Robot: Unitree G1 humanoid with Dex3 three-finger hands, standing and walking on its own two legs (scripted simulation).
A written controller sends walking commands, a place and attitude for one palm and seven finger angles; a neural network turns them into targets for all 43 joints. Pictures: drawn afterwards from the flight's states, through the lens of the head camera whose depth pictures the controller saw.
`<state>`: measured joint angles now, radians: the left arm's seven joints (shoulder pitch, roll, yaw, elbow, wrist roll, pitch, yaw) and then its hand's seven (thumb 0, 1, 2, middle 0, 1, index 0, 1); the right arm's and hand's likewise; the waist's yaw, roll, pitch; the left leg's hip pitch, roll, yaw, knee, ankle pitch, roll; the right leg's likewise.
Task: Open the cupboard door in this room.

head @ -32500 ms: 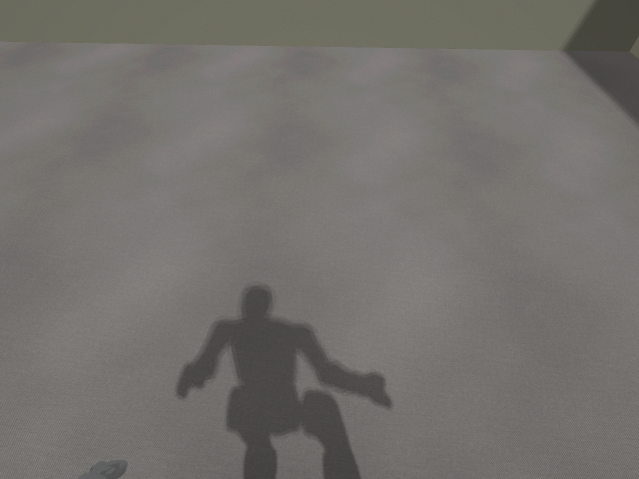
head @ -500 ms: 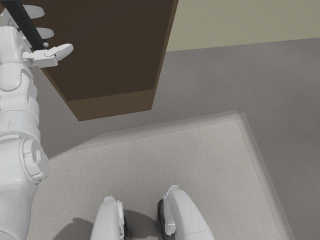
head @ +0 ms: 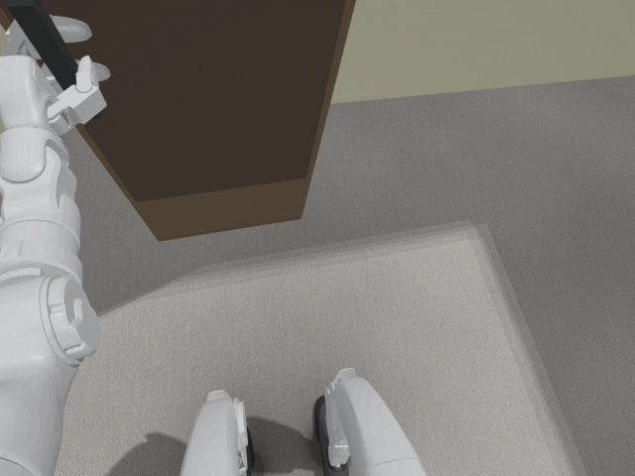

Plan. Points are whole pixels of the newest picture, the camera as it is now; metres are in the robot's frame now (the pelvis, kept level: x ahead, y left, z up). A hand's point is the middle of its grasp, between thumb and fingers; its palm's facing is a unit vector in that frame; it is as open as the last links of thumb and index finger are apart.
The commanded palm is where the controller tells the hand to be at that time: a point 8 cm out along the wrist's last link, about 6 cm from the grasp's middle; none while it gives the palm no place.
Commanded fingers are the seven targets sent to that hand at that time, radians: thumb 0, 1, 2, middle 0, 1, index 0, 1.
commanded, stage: pull the door open along its arc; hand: left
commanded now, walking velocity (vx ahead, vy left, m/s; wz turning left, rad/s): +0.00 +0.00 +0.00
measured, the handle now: (62, 50) +0.60 +0.23 +0.06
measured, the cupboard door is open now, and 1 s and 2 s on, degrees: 0 49 47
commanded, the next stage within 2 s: open thumb and fingers to let go in 0.94 s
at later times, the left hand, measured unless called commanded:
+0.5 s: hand (130, 167) +0.45 +0.15 +0.06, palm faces +0.27 -0.96 +0.08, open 5.9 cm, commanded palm +0.39 +0.18 +0.05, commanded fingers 0.00 0.90 0.90 -0.40 -1.35 -0.40 -1.35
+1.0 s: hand (275, 265) +0.34 +0.02 +0.06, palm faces +0.34 -0.94 -0.06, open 5.9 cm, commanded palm +0.29 +0.05 +0.05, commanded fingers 0.00 0.90 0.90 -0.40 -1.35 -0.40 -1.35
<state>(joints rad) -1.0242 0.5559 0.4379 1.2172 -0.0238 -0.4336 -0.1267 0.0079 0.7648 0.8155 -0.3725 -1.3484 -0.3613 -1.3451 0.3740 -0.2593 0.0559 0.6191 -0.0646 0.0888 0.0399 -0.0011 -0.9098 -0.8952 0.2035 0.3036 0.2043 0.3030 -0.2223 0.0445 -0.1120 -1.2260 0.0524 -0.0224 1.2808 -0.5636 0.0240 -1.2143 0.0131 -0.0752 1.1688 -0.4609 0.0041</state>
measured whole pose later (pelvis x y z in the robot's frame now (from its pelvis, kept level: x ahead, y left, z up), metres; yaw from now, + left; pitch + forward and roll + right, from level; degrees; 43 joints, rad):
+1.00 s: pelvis +0.01 -0.04 +0.03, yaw +4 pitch +18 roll +0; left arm -0.10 -0.12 -0.26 0.41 0.14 -0.35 0.65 0.01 0.69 0.72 -0.32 -1.31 -0.38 -1.34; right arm 0.16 -0.15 0.00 0.61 -0.11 -0.05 0.07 0.01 -0.91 -0.90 0.20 0.30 0.20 0.30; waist -0.03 0.02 -0.17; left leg -0.89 0.03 -0.02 1.11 -0.53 -0.03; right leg -0.92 -0.01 -0.07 1.10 -0.49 -0.05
